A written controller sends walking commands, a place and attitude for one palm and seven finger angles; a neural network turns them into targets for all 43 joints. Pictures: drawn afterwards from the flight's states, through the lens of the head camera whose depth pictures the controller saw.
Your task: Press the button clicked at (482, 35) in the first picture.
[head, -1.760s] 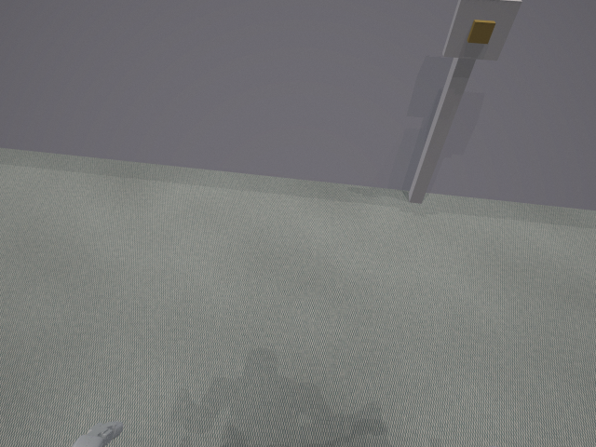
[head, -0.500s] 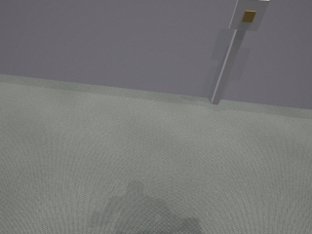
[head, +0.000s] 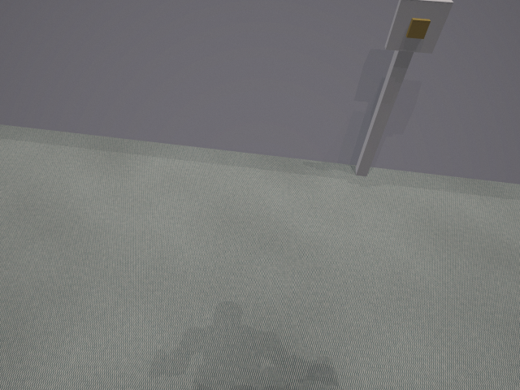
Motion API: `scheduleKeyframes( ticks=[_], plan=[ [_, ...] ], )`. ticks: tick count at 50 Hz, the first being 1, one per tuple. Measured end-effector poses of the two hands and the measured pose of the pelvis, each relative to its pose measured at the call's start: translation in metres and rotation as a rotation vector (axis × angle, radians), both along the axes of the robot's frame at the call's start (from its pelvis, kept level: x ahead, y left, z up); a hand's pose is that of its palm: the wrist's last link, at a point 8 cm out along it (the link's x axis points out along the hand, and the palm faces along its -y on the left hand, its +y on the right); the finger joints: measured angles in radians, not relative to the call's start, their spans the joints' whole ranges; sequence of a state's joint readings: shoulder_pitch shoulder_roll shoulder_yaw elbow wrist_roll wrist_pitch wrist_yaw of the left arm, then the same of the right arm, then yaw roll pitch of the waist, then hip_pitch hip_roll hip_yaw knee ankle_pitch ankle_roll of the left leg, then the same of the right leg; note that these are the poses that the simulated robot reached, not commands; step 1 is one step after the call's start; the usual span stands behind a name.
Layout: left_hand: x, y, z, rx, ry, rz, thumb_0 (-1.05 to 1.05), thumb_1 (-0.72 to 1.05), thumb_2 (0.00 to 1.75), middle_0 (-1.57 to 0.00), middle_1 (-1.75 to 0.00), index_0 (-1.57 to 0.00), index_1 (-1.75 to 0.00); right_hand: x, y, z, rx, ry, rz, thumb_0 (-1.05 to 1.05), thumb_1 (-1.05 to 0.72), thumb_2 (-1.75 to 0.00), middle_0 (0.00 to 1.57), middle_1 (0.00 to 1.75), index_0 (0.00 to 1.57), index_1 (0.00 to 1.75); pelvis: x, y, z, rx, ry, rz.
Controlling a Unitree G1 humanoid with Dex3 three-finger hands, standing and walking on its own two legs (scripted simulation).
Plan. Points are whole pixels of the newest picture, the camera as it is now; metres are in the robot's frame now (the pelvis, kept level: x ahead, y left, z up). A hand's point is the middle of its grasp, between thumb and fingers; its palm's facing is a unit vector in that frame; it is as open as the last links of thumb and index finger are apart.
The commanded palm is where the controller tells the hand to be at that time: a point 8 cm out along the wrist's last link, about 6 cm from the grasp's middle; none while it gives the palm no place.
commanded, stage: walk to a spot facing it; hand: left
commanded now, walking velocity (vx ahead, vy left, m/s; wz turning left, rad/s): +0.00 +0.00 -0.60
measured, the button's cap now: (417, 28) +1.33 -0.51 +0.03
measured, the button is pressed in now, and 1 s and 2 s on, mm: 0 0 0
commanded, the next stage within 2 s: none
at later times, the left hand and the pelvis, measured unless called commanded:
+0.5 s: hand out of the picture +0.05 +0.16 -0.18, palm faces -0.18 -0.95 -0.27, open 7.4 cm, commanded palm none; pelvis -0.03 -0.03 -0.02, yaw -13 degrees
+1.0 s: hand out of the picture +0.13 +0.20 -0.19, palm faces -0.39 -0.90 -0.19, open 7.4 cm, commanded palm none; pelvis +0.01 +0.02 -0.01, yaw -30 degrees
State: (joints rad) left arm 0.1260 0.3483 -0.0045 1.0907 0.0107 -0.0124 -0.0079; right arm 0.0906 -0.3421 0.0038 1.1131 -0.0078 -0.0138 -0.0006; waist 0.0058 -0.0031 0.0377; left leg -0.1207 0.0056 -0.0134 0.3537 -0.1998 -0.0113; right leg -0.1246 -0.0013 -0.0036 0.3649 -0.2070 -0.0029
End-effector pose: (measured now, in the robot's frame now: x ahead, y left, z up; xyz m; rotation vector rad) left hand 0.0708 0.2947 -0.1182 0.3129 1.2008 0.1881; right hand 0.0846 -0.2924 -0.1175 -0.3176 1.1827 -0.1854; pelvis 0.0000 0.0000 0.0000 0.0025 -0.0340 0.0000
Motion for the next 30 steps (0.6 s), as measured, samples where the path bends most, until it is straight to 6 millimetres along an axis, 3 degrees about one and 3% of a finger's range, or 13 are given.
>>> scheduleKeyframes(
  ticks=[8, 16, 22, 30],
  plan=[
    [-0.004, -0.01, -0.009, -0.011, 0.041, -0.014, 0.01, 0.91, 0.9, -0.2, -0.3, -0.2, -0.3, -0.011, 0.006, -0.007, 0.011, -0.009, -0.051, 0.0, -0.9, -0.9, 0.2, 0.3, 0.2, 0.3, -0.005, -0.001, -0.005, 0.002, 0.008, -0.054],
    [-0.012, -0.046, -0.029, -0.065, 0.108, -0.079, 0.01, 0.91, 0.9, -0.2, -0.3, -0.2, -0.3, -0.059, 0.02, -0.033, 0.087, 0.021, -0.163, 0.0, -0.9, -0.9, 0.2, 0.3, 0.2, 0.3, -0.018, -0.009, -0.018, 0.033, 0.01, -0.148],
    [-0.015, -0.077, -0.033, -0.056, 0.09, -0.125, 0.01, 0.91, 0.9, -0.2, -0.3, -0.2, -0.3, -0.09, 0.006, -0.06, 0.135, 0.051, -0.247, 0.0, -0.9, -0.9, 0.2, 0.3, 0.2, 0.3, -0.026, -0.029, -0.032, 0.027, 0.018, -0.214],
    [-0.022, -0.097, -0.019, -0.073, 0.126, -0.162, 0.01, 0.91, 0.9, -0.21, -0.3, -0.2, -0.3, -0.105, -0.008, -0.035, 0.12, 0.032, -0.318, 0.01, -0.91, -0.9, 0.2, 0.3, 0.2, 0.3, -0.034, -0.036, -0.011, 0.031, 0.04, -0.28]
  ],
)
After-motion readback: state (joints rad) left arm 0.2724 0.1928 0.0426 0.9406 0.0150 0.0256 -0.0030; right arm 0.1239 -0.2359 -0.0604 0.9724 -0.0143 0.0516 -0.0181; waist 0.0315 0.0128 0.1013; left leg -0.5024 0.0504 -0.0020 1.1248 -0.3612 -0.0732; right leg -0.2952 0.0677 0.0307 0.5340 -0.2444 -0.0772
